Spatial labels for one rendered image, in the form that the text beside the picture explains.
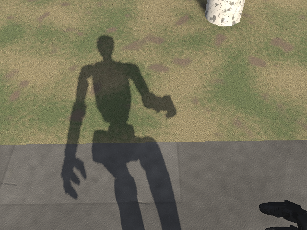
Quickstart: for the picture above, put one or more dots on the robot right hand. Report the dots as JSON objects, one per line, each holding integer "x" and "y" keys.
{"x": 287, "y": 210}

